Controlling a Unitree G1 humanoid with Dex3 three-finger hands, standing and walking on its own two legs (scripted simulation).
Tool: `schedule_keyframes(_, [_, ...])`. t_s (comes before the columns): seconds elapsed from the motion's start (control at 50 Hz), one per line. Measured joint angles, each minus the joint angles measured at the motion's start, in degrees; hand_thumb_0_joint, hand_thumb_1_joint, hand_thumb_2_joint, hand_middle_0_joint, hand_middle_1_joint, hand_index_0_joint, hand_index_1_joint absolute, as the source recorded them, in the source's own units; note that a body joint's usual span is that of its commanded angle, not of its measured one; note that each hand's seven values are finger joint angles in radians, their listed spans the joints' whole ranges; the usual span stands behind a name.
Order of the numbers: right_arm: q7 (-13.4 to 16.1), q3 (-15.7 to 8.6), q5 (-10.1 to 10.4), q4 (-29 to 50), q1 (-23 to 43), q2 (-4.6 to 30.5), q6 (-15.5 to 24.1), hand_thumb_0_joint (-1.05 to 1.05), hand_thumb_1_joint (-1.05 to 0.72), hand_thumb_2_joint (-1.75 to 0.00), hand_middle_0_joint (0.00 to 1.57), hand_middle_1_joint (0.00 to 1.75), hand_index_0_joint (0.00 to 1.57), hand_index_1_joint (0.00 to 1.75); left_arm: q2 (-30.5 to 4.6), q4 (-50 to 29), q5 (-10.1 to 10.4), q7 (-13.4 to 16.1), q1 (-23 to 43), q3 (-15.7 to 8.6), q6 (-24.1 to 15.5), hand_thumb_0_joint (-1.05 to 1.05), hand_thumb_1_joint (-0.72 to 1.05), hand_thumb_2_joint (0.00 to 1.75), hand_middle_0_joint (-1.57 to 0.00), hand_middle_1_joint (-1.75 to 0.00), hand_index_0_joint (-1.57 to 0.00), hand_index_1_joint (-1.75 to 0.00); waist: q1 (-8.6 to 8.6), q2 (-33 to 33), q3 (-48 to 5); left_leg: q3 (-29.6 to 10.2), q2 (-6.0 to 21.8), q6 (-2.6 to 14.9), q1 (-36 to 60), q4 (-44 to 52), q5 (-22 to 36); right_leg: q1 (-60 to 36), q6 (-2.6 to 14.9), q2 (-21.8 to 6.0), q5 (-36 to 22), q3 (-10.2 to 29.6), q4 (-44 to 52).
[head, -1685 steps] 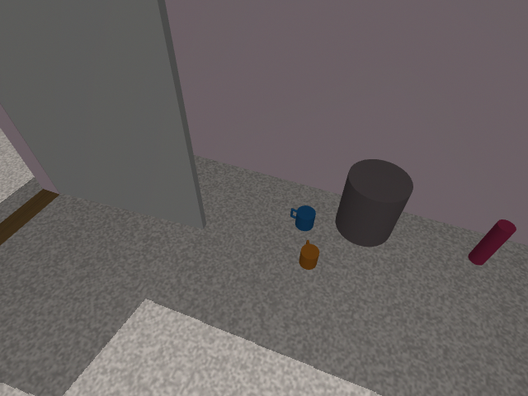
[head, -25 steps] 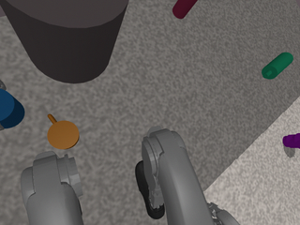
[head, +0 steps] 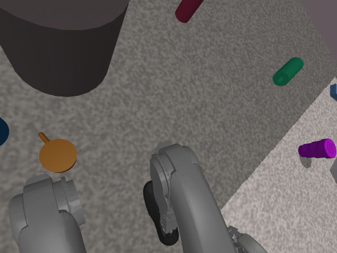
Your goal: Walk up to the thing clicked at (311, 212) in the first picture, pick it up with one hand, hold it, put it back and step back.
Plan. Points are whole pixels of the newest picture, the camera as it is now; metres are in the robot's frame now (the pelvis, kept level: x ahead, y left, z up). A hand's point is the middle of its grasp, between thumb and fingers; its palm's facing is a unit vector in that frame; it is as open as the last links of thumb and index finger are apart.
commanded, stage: open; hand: left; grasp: from above
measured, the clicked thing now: out of the picture +0.44 +0.33 -0.26
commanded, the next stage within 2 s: withdraw in 0.98 s
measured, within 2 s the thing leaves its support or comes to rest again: rests again in 1.26 s
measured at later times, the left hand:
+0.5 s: hand out of the picture +0.44 +0.32 -0.22, palm faces -0.41 -0.14 -0.90, open 13.2 cm
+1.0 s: hand out of the picture +0.44 +0.33 -0.23, palm faces -0.43 -0.16 -0.89, open 13.8 cm
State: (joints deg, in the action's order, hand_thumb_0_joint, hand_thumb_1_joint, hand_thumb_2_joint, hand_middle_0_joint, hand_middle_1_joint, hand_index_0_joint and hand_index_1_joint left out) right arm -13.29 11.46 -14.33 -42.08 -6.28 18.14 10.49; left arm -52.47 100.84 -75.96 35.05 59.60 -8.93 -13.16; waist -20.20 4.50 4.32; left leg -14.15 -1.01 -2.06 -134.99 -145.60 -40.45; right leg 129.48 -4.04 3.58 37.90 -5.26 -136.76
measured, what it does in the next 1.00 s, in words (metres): stands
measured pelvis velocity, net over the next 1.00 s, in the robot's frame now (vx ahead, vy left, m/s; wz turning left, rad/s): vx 0.00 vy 0.00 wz -0.02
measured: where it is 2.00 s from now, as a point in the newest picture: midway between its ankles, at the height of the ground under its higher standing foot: (123, 244)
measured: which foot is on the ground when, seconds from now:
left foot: down 0.00-1.00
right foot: down 0.00-1.00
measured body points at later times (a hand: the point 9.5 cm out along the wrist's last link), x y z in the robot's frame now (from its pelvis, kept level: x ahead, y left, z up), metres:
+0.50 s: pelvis +0.00 +0.00 +0.00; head +0.25 +0.13 +0.35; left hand +0.46 +0.33 -0.17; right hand +0.04 -0.25 -0.06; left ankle +0.06 +0.13 -0.27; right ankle +0.11 -0.13 -0.27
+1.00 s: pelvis +0.00 +0.00 +0.00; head +0.26 +0.12 +0.35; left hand +0.46 +0.33 -0.17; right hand +0.05 -0.26 -0.06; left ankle +0.06 +0.13 -0.27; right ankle +0.11 -0.13 -0.27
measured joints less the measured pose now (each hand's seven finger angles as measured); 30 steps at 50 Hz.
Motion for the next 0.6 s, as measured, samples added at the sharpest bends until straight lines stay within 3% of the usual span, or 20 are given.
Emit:
schedule_keyframes(0.18, [-0.3, 1.2, -0.7, 0.3, -0.5, 0.5, 0.7, 0.00, -0.90, -0.89, 0.20, 0.30, 0.20, 0.30, -1.1, 1.6, -0.2, 0.7, 0.4, 0.6, -0.7, -0.01, -0.20, 0.68, -0.60, -0.84, -0.49, -0.75, -0.37, 0.3, 0.6, -0.3, 0.2, 0.32, 0.1, -0.2, 0.4, -0.3, 0.28, 0.3, -0.6, -0.3, 0.3])
schedule_keyframes(0.32, [-0.9, 2.1, -1.0, 0.6, -0.7, 0.6, 1.8, 0.00, -0.90, -0.89, 0.20, 0.30, 0.20, 0.30, -2.3, 2.0, -0.5, 1.2, 0.5, 0.7, -0.6, -0.01, -0.25, 0.76, -0.45, -0.90, -0.38, -0.85, -0.81, 1.2, 1.3, -0.7, 0.2, 0.43, 0.1, -0.6, 0.6, -0.6, -0.07, 0.5, -1.0, -0.7, 0.4])
schedule_keyframes(0.42, [-1.3, 2.3, -1.1, 0.1, -0.7, 0.6, 2.3, 0.00, -0.90, -0.89, 0.20, 0.30, 0.20, 0.30, -2.0, 0.9, -0.1, 1.7, 0.6, 2.4, 0.0, -0.01, -0.36, 0.84, -0.32, -0.93, -0.30, -0.90, -0.54, 1.2, 1.2, -0.9, 0.2, 0.53, -0.2, -0.6, 0.4, -0.5, 0.42, 0.5, -0.8, -0.9, 0.6])
schedule_keyframes(0.6, [-2.5, 2.1, -1.3, 0.6, -0.2, 0.6, 3.4, 0.00, -0.90, -0.89, 0.20, 0.30, 0.20, 0.30, -2.4, -0.1, 0.9, 1.3, 0.0, 0.7, 1.4, -0.01, -0.48, 0.97, -0.17, -1.02, -0.16, -1.00, -0.82, 1.2, 1.4, -1.1, 0.1, 0.57, 0.1, -0.9, -0.4, -1.0, 0.11, 0.3, -0.1, -1.1, 0.5])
